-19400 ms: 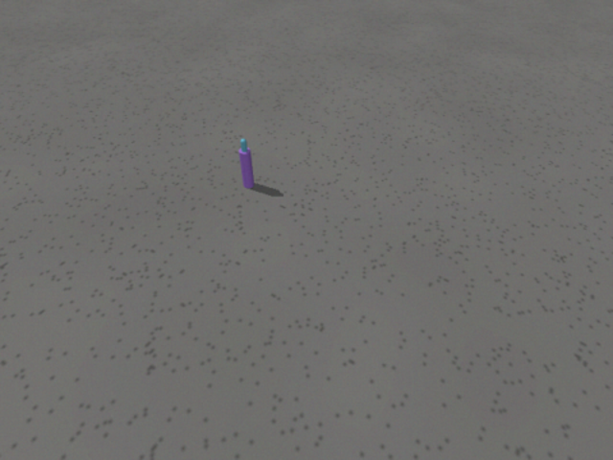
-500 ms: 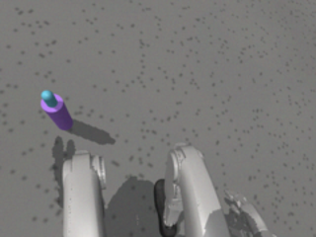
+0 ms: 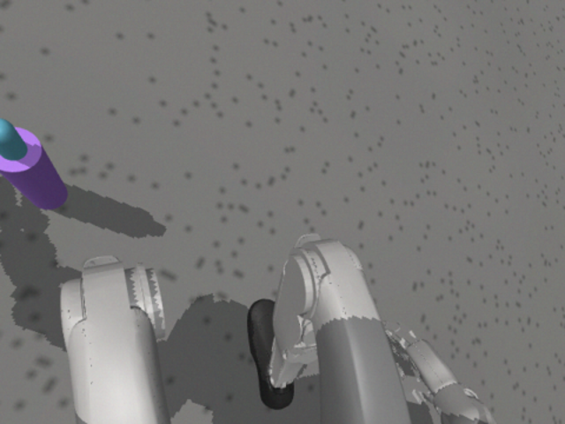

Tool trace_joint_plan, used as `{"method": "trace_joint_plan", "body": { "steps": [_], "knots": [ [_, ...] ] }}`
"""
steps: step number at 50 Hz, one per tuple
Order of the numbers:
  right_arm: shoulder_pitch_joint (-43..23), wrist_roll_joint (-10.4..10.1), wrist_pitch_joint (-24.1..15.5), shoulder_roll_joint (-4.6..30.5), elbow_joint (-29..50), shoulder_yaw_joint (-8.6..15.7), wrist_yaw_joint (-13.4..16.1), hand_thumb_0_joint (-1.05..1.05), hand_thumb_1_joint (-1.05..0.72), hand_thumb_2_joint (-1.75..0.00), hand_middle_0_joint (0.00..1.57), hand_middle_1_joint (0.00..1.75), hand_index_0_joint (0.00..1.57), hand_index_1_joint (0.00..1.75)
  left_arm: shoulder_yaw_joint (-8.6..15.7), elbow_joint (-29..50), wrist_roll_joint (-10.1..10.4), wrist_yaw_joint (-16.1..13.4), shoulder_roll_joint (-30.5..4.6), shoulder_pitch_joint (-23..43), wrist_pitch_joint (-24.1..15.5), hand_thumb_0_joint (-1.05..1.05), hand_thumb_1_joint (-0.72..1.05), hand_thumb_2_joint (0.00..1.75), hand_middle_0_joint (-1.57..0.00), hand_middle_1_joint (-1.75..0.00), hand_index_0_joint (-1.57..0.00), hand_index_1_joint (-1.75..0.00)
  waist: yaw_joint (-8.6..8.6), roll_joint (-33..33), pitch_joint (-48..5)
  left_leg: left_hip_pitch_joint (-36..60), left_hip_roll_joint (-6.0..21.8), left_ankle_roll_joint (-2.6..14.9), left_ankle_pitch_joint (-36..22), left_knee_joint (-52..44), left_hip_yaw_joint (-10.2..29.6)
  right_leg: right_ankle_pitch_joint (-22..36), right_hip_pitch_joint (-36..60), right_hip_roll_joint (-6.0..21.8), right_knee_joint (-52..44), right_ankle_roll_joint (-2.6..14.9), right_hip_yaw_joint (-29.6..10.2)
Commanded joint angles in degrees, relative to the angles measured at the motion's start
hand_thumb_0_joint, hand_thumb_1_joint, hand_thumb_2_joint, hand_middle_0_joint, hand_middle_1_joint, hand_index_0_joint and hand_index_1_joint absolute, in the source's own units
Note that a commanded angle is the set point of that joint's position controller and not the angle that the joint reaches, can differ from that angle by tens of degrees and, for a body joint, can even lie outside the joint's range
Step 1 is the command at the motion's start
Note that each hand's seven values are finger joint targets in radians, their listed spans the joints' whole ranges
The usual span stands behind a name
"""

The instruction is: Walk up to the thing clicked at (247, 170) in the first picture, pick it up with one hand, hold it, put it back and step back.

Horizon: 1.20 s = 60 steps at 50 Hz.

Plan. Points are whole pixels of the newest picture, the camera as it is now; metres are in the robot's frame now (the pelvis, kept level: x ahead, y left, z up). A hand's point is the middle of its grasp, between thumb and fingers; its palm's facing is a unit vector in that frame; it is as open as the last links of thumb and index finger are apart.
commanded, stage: approach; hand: left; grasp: from the side
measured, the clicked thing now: (29, 169) +0.45 +0.28 -0.19
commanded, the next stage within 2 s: close in in 0.12 s
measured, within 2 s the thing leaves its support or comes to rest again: neither
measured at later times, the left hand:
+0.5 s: hand out of the picture +0.44 +0.32 -0.18, palm faces +0.22 -0.97 +0.06, open 17.6 cm
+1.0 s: hand (26, 172) +0.44 +0.27 -0.18, palm faces +0.21 -0.98 +0.04, open 17.6 cm
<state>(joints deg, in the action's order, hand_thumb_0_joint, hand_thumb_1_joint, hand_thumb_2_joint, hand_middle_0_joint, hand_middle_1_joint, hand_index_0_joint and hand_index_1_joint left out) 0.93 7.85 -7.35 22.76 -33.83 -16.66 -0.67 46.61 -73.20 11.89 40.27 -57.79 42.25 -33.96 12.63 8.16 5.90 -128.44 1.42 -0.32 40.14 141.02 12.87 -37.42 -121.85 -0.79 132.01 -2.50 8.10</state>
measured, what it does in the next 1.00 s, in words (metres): stands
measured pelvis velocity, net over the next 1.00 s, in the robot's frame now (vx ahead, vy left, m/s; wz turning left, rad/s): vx -0.01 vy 0.01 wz -0.07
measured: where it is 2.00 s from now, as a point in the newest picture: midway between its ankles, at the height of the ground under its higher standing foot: (207, 393)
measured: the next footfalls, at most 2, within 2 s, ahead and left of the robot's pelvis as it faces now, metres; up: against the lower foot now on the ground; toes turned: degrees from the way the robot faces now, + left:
none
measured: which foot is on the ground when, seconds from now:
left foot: down 0.00-1.00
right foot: down 0.00-1.00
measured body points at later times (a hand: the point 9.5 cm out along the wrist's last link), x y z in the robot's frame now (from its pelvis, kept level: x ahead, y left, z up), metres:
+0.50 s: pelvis -0.01 +0.01 -0.04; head +0.23 +0.17 +0.30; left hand +0.42 +0.37 -0.19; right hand +0.15 -0.25 -0.07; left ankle +0.08 +0.13 -0.30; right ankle +0.12 -0.13 -0.30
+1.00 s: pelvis -0.01 +0.01 -0.04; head +0.21 +0.17 +0.31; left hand +0.42 +0.33 -0.18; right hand +0.12 -0.25 -0.08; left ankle +0.08 +0.13 -0.30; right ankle +0.12 -0.13 -0.30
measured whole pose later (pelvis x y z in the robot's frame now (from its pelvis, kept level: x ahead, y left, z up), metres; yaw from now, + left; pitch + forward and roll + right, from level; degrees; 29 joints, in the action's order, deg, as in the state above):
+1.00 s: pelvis -0.01 +0.01 -0.04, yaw -4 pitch +15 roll -17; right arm -4.9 17.6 1.2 21.7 -32.0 -26.4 -6.6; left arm 31.0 -77.8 7.6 12.5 -46.0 38.2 -56.3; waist 15.0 12.7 13.7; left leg -127.7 1.4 -0.1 40.0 150.6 19.5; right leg -34.4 -119.4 -3.5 136.5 -3.8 12.6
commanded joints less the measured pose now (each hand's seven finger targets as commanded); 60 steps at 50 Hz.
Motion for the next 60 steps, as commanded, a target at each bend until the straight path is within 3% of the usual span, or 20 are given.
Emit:
{"method": "trace_joint_plan", "body": {
  "steps": [1,4,5,6,7,10,12,18,22,26,29,33,38,40,42,45,51,54,58,60],
  "knots": [
    [5.05,1.51,0.67,17.48,1.59,3.96,0.44,0.0,-0.88,-0.89,0.2,0.3,0.2,0.3,2.33,7.02,2.22,-0.19,-21.39,6.36,-7.64,0.0,-0.61,0.05,-0.03,-0.13,-0.06,-0.11,-1.34,-28.02,-37.34,31.8,1.8,-0.33,-14.47,-16.22,-3.6,10.39,15.86,-2.12,-7.9,4.27,4.55],
    [3.31,2.93,1.35,18.04,1.82,2.63,0.33,0.0,-0.89,-0.89,0.2,0.3,0.2,0.3,0.58,7.05,2.51,-0.64,-19.44,7.57,-10.48,0.0,-0.61,0.05,-0.03,-0.15,-0.06,-0.13,0.49,-29.06,-37.62,33.46,2.44,-0.55,-17.43,-13.85,-2.92,13.27,16.99,-2.4,-6.79,4.04,5.11],
    [2.93,3.35,1.42,17.73,1.82,1.71,0.16,0.0,-0.88,-0.89,0.2,0.3,0.2,0.3,-0.95,5.77,2.58,-1.15,-17.58,8.79,-11.27,0.0,-0.61,0.06,-0.03,-0.15,-0.07,-0.13,2.06,-28.56,-36.29,31.9,2.49,-0.57,-16.48,-13.49,-2.51,13.04,17.67,-2.57,-6.69,3.96,5.47],
    [2.52,3.58,1.65,17.54,1.05,1.07,-0.07,0.0,-0.89,-0.89,0.2,0.3,0.2,0.3,-3.36,2.64,2.74,-1.47,-14.2,8.43,-11.93,0.0,-0.61,0.06,-0.03,-0.15,-0.06,-0.13,2.53,-26.92,-33.61,30.21,2.5,-0.46,-13.55,-13.42,-2.06,10.8,16.11,-2.76,-6.71,3.91,5.92],
    [1.27,3.95,1.64,17.78,1.28,0.52,-0.19,0.0,-0.89,-0.89,0.2,0.3,0.2,0.3,-4.12,1.17,2.81,-2.05,-13.64,8.56,-12.82,0.0,-0.61,0.06,-0.03,-0.15,-0.06,-0.13,3.13,-26.16,-32.21,28.91,2.55,-0.32,-11.52,-12.8,-1.89,9.7,15.91,-2.89,-6.81,3.77,6.25],
    [-0.77,4.92,2.11,18.24,1.56,-0.93,-0.39,0.0,-0.89,-0.89,0.2,0.3,0.2,0.3,-4.06,0.96,2.56,-4.44,-16.13,9.31,-16.09,0.0,-0.61,0.04,-0.04,-0.16,-0.08,-0.12,2.97,-24.94,-31.61,26.32,2.71,0.08,-7.63,-11.11,-1.95,7.69,17.55,-3.45,-7.02,3.48,6.44],
    [-1.9,5.82,2.46,18.35,1.6,-1.93,-0.51,0.0,-0.89,-0.89,0.2,0.3,0.2,0.3,-5.02,2.4,1.83,-6.24,-16.06,10.99,-18.34,0.0,-0.61,0.01,-0.04,-0.13,-0.08,-0.09,3.44,-26.93,-31.04,26.56,2.75,-0.26,-7.87,-10.78,-1.84,8.56,18.18,-3.45,-6.34,3.5,6.88],
    [-3.59,8.25,4.29,19.8,1.6,-3.33,-0.99,0.0,-0.92,-0.89,0.2,0.3,0.2,0.3,-3.87,1.27,0.17,-12.92,-15.29,9.69,-22.81,0.0,-0.61,0.0,-0.06,-0.13,-0.1,-0.09,4.12,-31.4,-29.72,30.78,3.3,-1.62,-11.96,-10.56,0.13,11.81,17.49,-3.88,-4.03,3.56,8.77],
    [-4.35,9.64,5.63,19.17,1.99,-3.68,-1.69,0.0,-0.93,-0.89,0.2,0.3,0.2,0.3,-6.36,1.37,-1.11,-16.44,-10.57,7.9,-23.51,0.0,-0.61,0.0,-0.06,-0.11,-0.1,-0.07,4.68,-31.24,-26.88,29.31,3.38,-1.75,-11.45,-10.72,0.61,12.16,17.47,-4.09,-4.14,3.41,9.53],
    [-4.37,10.1,6.53,19.09,2.18,-3.05,-2.18,0.0,-0.93,-0.89,0.2,0.3,0.2,0.3,-11.0,2.49,-2.56,-17.71,-5.83,6.31,-23.35,0.0,-0.61,0.0,-0.06,-0.11,-0.1,-0.06,5.7,-30.73,-26.54,29.43,3.33,-1.77,-12.05,-10.58,0.95,13.41,17.47,-4.15,-4.05,3.21,10.05],
    [-4.19,9.6,6.98,19.27,2.41,-2.7,-2.65,0.0,-0.93,-0.89,0.2,0.3,0.2,0.3,-13.6,2.34,-1.69,-18.99,-1.89,7.77,-22.87,0.0,-0.61,0.0,-0.05,-0.1,-0.1,-0.05,7.41,-27.61,-25.28,26.55,3.09,-1.2,-9.95,-10.27,1.54,12.83,17.02,-4.12,-4.4,2.95,10.44],
    [-4.38,9.21,7.19,19.01,2.87,-2.57,-3.39,0.0,-0.93,-0.89,0.2,0.3,0.2,0.3,-14.01,3.16,-0.42,-21.44,-0.38,9.25,-23.49,0.0,-0.61,0.0,-0.05,-0.09,-0.1,-0.05,7.2,-23.76,-24.9,23.55,2.73,-0.41,-6.17,-9.66,1.71,10.51,17.28,-4.25,-5.16,2.72,10.18],
    [-5.14,9.46,7.84,18.33,3.25,-2.8,-4.08,0.0,-0.92,-0.89,0.2,0.3,0.2,0.3,-15.38,2.3,-3.09,-24.73,-0.64,10.21,-24.83,0.0,-0.61,0.0,-0.04,-0.1,-0.09,-0.06,6.64,-24.04,-22.22,21.96,2.63,-0.52,-2.42,-10.8,2.17,7.3,15.18,-4.31,-4.97,2.91,10.25],
    [-5.35,9.76,8.25,18.45,3.49,-2.72,-4.24,0.0,-0.92,-0.89,0.2,0.3,0.2,0.3,-14.76,2.81,-3.89,-25.59,-1.68,9.15,-25.4,0.0,-0.61,0.0,-0.04,-0.1,-0.09,-0.05,5.74,-25.68,-22.55,22.95,2.72,-0.79,-1.89,-11.3,2.06,6.92,15.06,-4.36,-4.79,3.09,10.16],
    [-5.02,9.87,8.48,18.81,3.45,-2.58,-4.49,0.0,-0.93,-0.9,0.2,0.3,0.2,0.3,-14.69,3.17,-4.17,-26.36,-1.22,9.31,-25.79,0.0,-0.61,0.0,-0.04,-0.09,-0.09,-0.05,5.95,-26.9,-22.09,23.37,2.75,-0.99,-1.48,-11.97,2.38,6.86,14.76,-4.35,-4.38,3.14,10.24],
    [-5.18,9.95,8.52,18.43,3.66,-2.62,-4.77,0.0,-0.93,-0.9,0.2,0.3,0.2,0.3,-14.15,4.21,-3.87,-27.45,-0.89,8.87,-26.2,0.0,-0.61,0.01,-0.04,-0.09,-0.08,-0.05,5.53,-26.53,-23.72,23.06,2.5,-0.78,-2.75,-11.18,1.67,8.07,16.24,-4.45,-4.56,3.13,9.89],
    [-4.35,9.86,8.6,18.43,2.75,-1.71,-5.06,0.0,-0.93,-0.9,0.2,0.3,0.2,0.3,-18.16,5.4,-4.65,-28.1,3.27,9.37,-26.06,0.0,-0.61,0.02,-0.04,-0.09,-0.08,-0.06,7.06,-26.33,-24.1,24.22,2.57,-0.92,-4.83,-11.04,1.9,10.09,15.37,-4.27,-4.26,3.13,9.95],
    [-3.08,9.78,8.66,18.04,2.1,-1.42,-5.33,0.0,-0.93,-0.9,0.2,0.3,0.2,0.3,-19.2,5.68,-4.45,-28.47,4.99,8.4,-25.75,0.0,-0.61,0.03,-0.04,-0.1,-0.07,-0.06,6.68,-25.2,-26.38,24.55,2.24,-0.71,-7.26,-9.94,1.17,12.26,17.52,-4.44,-4.63,3.07,9.51],
    [-2.73,9.51,8.88,17.85,2.09,-1.24,-5.73,0.0,-0.93,-0.9,0.2,0.3,0.2,0.3,-19.18,5.94,-4.22,-29.47,5.6,8.75,-25.7,0.0,-0.61,0.03,-0.03,-0.1,-0.07,-0.06,6.4,-24.32,-26.67,23.54,1.93,-0.56,-6.78,-9.98,1.35,11.84,17.86,-4.33,-4.5,3.12,9.72],
    [-2.74,9.53,8.97,17.54,1.96,-1.24,-5.83,0.0,-0.91,-0.9,0.2,0.3,0.2,0.3,-17.76,6.11,-4.58,-30.28,3.98,7.87,-25.78,0.0,-0.61,0.05,-0.05,-0.07,-0.08,-0.05,5.36,-24.28,-27.28,22.9,1.83,-0.47,-6.94,-9.77,0.76,11.69,19.04,-4.39,-4.6,3.18,9.3]
  ]
}}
